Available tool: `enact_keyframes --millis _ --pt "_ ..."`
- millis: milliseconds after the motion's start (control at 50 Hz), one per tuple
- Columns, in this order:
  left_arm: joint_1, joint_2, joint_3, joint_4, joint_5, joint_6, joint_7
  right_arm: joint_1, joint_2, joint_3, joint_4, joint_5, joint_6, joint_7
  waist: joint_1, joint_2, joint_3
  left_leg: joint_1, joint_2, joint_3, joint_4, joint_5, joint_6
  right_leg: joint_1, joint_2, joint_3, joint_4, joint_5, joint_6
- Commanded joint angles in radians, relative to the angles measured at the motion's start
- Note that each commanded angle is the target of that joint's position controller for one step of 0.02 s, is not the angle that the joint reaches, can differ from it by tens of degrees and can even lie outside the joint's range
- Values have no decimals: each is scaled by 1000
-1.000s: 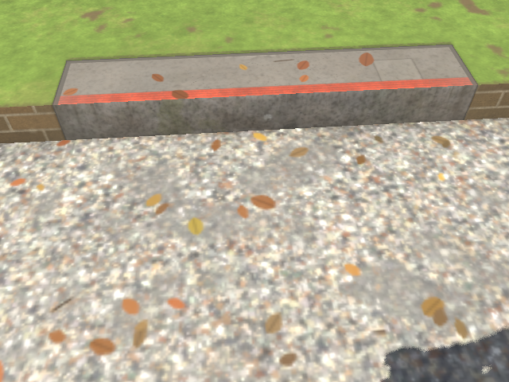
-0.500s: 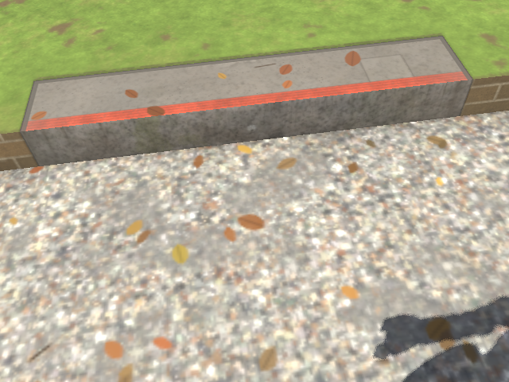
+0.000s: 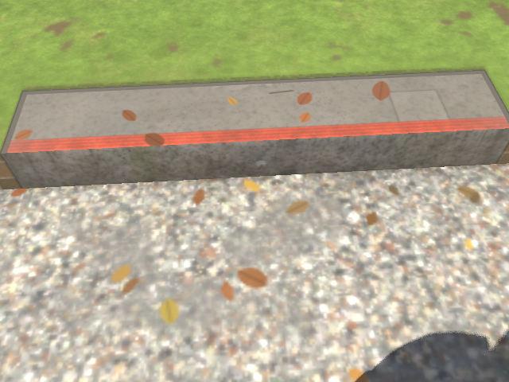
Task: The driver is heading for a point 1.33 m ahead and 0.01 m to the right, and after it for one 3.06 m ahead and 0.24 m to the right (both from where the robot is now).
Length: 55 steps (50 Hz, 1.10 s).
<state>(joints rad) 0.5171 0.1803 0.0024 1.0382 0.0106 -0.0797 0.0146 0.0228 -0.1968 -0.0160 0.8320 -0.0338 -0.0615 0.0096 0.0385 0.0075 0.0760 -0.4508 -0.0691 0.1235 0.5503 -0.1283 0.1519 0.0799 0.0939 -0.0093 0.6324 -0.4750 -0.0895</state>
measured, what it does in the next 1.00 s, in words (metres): walks ahead: right foot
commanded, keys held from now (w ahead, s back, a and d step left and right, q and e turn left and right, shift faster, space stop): w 1.00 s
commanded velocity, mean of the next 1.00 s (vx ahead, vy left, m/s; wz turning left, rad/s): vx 0.50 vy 0.00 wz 0.00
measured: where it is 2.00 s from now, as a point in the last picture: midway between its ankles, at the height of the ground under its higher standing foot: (279, 191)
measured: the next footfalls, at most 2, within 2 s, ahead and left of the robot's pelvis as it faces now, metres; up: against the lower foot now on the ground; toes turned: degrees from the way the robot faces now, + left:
right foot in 0.54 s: +0.46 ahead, -0.12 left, +0.00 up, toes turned -3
left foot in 1.10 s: +0.75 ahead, +0.06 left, +0.00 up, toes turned +5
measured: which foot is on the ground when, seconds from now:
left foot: down 0.00-0.56, up 0.58-1.00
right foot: up 0.00-0.52, down 0.54-1.00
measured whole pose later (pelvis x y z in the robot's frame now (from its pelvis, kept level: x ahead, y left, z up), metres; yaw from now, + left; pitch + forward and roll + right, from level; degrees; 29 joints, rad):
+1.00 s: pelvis +0.53 -0.04 +0.03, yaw +1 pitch +0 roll -1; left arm 0.48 0.17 0.02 1.08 0.02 -0.10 0.00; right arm 0.02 -0.20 -0.02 0.90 -0.02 -0.05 0.03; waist 0.07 0.03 0.05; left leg -0.58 0.07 0.06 0.63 -0.03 0.05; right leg 0.09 0.09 -0.08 0.17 -0.27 -0.08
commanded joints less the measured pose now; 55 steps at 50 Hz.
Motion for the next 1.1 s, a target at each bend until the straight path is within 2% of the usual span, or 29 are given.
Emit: enact_keyframes --millis 20,40,60,80,120,160,240,320,440,480,500,520,540,560,580,600,620,640,660,680,700,760,820,880,980,1040,1060,1080,1100 --pt "51 123 29 -71 0 -7 -7 428 -225 -78 92 17 7 -4 -149 83 -315 739 449 -856 -250 -259 260 -677 -9 81 818 -12 -14" --pt "-56 153 37 -110 6 -10 -10 295 -175 -65 69 31 5 -2 -99 37 -129 564 419 -703 -325 -365 218 -732 -82 85 761 110 -24" --pt "-116 154 40 -122 11 -14 -16 238 -120 -53 64 28 -3 4 -80 -5 -48 427 381 -612 -372 -292 186 -699 -110 74 704 165 -26" --pt "-127 135 40 -119 14 -7 -19 235 -90 -43 77 21 -15 4 -45 -33 -7 336 341 -524 -390 -172 153 -651 -137 77 657 184 -21" --pt "-93 81 31 -108 26 19 -31 269 -63 -30 114 21 -33 -2 0 -13 -10 236 287 -399 -417 -40 112 -555 -165 68 573 194 4" --pt "-122 66 30 -118 28 31 -39 318 -87 -33 143 26 -50 -2 7 5 -1 219 262 -325 -435 49 105 -576 -181 41 515 223 23" --pt "-321 87 32 -182 22 41 -43 398 -108 -31 171 29 -49 0 -32 22 37 275 226 -245 -466 141 70 -719 -214 -7 340 386 54" --pt "-470 73 23 -223 11 38 -46 480 -104 -23 195 29 -46 -5 -82 44 31 364 208 -198 -442 264 25 -727 -189 -46 142 501 66" --pt "-612 83 22 -271 10 28 -44 553 -117 -20 230 9 -37 -23 -116 63 42 571 269 -200 -358 429 49 -742 -143 -65 -20 425 34" --pt "-574 93 28 -267 10 19 -40 523 -130 -23 232 6 -36 -29 -78 69 29 591 284 -184 -288 589 39 -653 -114 -74 -72 344 2" --pt "-500 105 35 -244 11 13 -34 503 -139 -25 232 7 -35 -31 -43 77 -6 582 281 -172 -210 726 25 -544 -81 -85 -97 306 -17" --pt "-367 122 47 -200 15 6 -26 486 -148 -27 233 10 -33 -30 15 66 -74 562 263 -154 -63 798 11 -386 -49 -97 -152 314 -40" --pt "-187 163 66 -142 29 -5 -14 470 -143 -24 224 18 -34 -28 87 44 -172 430 227 -125 139 670 -7 -133 -93 -47 -175 340 -76" --pt "-25 263 92 -118 57 -11 -2 490 -80 -7 182 42 -38 -22 119 -92 -317 149 145 -70 477 263 -39 165 -368 283 -190 227 -153" --pt "-21 280 103 -107 34 4 -15 570 -67 -15 194 58 -39 -16 78 -240 -416 -99 -18 -99 766 -383 -59 289 -535 705 -329 211 -271" --pt "-130 227 93 -117 5 11 -23 481 -137 -34 183 33 -35 -18 41 -94 -255 -189 59 -182 798 -305 -44 160 -478 593 -359 173 -233" --pt "-219 171 78 -129 -1 5 -27 397 -117 -32 157 28 -39 -12 17 -53 -137 -190 94 -181 755 -217 -46 11 -442 457 -395 226 -209" --pt "-260 127 67 -125 4 -4 -29 364 -93 -30 151 26 -38 -9 -17 -21 -68 -152 128 -173 691 -170 -50 -104 -394 357 -433 316 -171" --pt "-257 98 57 -107 3 -12 -25 355 -82 -31 146 8 -25 -4 -45 -36 -41 -109 149 -173 637 -152 -60 -175 -352 285 -450 386 -140" --pt "-246 79 50 -90 4 -18 -22 378 -57 -26 155 -2 -11 3 -66 -47 -40 -66 154 -165 610 -142 -71 -215 -325 229 -465 429 -122" --pt "-215 83 50 -73 3 -28 -21 382 -48 -27 155 -5 -1 10 -72 -54 -46 -52 150 -152 597 -133 -78 -224 -314 202 -470 497 -122" --pt "-155 121 55 -37 -3 -39 -21 297 -49 -28 122 -4 14 20 -79 -57 -20 -125 166 -123 527 -62 -99 -229 -289 132 -502 558 -122" --pt "-103 118 48 -18 -5 -36 -23 151 -65 -28 74 2 16 24 -49 -61 16 -199 178 -96 387 46 -121 -208 -265 97 -525 579 -110" --pt "-54 119 42 -3 -2 -35 -21 30 -52 -17 36 12 12 26 -16 -66 25 -177 160 -69 210 126 -126 -174 -255 67 -526 622 -95" --pt "19 132 42 31 9 -29 -6 -89 -65 -16 -3 15 1 20 16 -73 38 -173 127 -53 56 101 -96 -18 -300 64 -481 720 -102" --pt "-8 144 46 38 15 -27 3 -41 -80 -23 4 15 -13 11 -24 -81 9 -64 86 -37 -9 -8 -53 34 -315 41 -364 959 -86" --pt "-21 152 48 39 15 -26 4 41 -92 -31 30 13 -19 4 -57 -85 -35 40 53 -24 -37 -37 -34 35 -308 32 -266 1083 -75" --pt "-38 153 47 38 11 -23 3 191 -107 -42 82 6 -29 -5 -120 -62 -110 217 29 -10 -104 0 -10 -1 -275 5 -98 1107 -59" --pt "-57 139 39 16 3 -26 1 366 -160 -62 130 -16 -39 -16 -183 -25 -214 477 143 -130 -105 -8 35 -179 -239 -15 127 893 -42"
Velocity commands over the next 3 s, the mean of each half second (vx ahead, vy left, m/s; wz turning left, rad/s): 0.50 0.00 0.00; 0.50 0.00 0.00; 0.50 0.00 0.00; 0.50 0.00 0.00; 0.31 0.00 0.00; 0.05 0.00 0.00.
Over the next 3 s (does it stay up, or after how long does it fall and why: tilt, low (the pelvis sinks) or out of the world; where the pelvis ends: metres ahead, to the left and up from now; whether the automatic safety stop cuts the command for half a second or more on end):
stays up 1.32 0.05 0.19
